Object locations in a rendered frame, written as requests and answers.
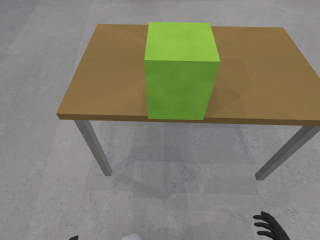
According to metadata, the right robot hand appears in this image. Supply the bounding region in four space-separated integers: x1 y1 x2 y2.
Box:
253 211 290 240

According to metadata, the table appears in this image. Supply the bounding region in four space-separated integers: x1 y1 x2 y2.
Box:
56 24 320 181

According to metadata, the carton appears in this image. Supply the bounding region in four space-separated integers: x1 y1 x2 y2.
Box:
144 22 221 120

